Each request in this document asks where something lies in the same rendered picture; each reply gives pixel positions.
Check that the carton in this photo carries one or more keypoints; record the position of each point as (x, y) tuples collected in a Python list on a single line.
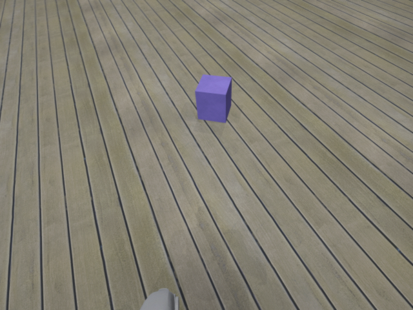
[(213, 98)]

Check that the left robot thigh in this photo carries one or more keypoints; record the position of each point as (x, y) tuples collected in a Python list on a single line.
[(161, 300)]

